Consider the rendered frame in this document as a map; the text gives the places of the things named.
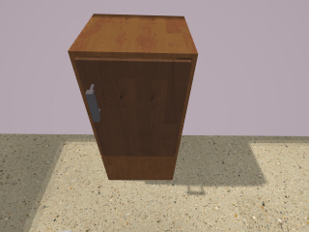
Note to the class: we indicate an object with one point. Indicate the cupboard door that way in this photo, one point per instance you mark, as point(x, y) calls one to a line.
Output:
point(141, 103)

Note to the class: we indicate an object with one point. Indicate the handle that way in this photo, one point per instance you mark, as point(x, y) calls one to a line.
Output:
point(92, 102)

